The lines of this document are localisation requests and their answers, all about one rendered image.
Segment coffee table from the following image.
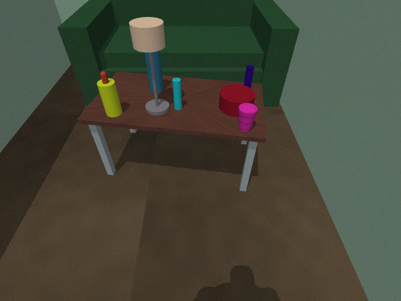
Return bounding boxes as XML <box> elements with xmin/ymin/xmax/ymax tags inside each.
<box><xmin>77</xmin><ymin>71</ymin><xmax>266</xmax><ymax>191</ymax></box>

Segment desk lamp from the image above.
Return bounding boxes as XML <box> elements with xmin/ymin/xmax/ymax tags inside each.
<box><xmin>129</xmin><ymin>17</ymin><xmax>170</xmax><ymax>115</ymax></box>

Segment sofa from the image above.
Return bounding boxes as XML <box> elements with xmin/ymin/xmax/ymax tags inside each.
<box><xmin>58</xmin><ymin>0</ymin><xmax>299</xmax><ymax>107</ymax></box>

